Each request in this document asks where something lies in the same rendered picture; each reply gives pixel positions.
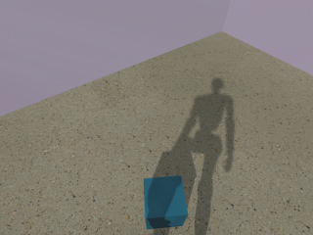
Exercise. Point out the carton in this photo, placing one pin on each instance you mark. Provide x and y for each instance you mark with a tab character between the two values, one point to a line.
165	202

